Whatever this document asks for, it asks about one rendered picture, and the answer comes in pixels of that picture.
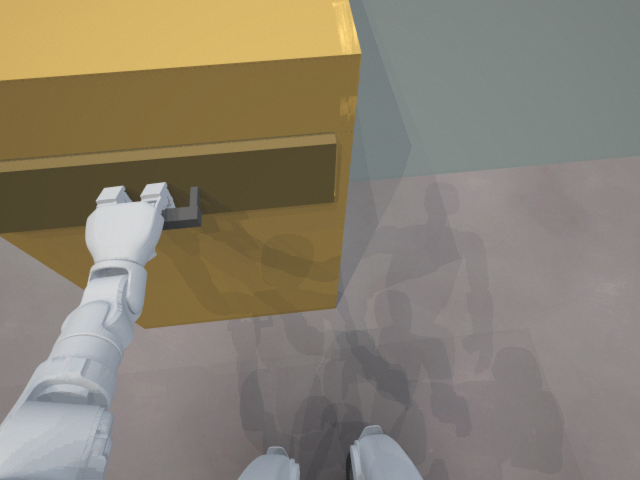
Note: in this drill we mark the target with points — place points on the right robot shin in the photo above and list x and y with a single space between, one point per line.
371 430

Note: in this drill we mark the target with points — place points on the cabinet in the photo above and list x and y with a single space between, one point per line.
80 76

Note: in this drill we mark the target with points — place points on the drawer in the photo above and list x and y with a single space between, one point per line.
59 191

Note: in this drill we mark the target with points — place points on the handle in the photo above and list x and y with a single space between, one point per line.
184 217

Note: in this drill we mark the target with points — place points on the right robot thigh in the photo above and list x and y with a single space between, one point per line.
379 457

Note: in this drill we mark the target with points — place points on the left robot forearm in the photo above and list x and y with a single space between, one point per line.
82 366

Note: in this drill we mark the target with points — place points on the robot left hand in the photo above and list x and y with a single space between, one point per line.
126 230

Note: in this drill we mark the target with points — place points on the left robot upper arm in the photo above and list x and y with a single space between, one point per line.
57 441

